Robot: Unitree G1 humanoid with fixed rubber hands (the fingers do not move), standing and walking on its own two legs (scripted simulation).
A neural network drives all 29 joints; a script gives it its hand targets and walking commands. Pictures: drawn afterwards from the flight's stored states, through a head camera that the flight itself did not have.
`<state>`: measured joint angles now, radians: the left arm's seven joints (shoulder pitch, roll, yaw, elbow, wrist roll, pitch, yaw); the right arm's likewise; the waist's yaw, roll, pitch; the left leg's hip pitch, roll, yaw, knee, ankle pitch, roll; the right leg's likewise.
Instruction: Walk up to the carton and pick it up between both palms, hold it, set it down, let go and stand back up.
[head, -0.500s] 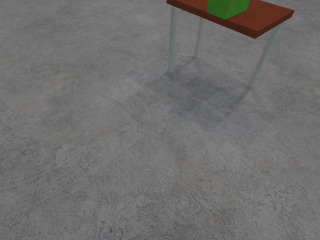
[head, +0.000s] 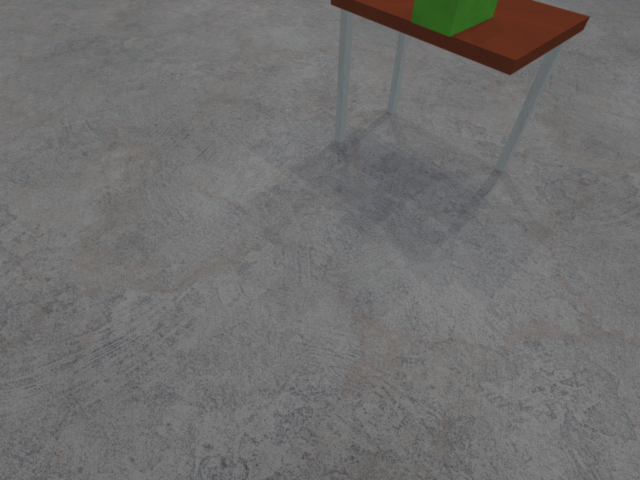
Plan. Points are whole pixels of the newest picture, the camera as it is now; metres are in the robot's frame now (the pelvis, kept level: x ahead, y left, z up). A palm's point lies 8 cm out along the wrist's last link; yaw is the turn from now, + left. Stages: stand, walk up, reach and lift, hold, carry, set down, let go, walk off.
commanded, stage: stand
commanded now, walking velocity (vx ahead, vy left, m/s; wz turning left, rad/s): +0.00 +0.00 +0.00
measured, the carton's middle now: out of the picture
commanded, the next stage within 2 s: none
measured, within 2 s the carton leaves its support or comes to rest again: neither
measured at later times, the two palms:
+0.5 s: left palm out of the picture +0.04 +0.26 -0.13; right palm out of the picture +0.05 -0.29 -0.13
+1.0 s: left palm out of the picture +0.04 +0.26 -0.13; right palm out of the picture +0.04 -0.29 -0.13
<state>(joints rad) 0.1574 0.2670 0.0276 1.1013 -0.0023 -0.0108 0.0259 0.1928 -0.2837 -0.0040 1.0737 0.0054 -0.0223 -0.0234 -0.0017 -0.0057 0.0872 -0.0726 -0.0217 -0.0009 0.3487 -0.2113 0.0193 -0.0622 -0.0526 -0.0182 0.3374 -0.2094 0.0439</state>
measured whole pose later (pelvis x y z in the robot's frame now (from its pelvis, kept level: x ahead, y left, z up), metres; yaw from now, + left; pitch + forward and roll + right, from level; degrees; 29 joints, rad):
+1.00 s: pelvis -0.01 -0.01 +0.00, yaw +0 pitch -4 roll +0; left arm 0.17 0.27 0.03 1.11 0.00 -0.01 0.02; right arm 0.18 -0.28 -0.01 1.10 0.00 -0.02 -0.03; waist 0.00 -0.01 0.08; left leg -0.07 0.00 -0.01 0.32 -0.18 -0.01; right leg -0.06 -0.03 -0.03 0.31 -0.19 0.02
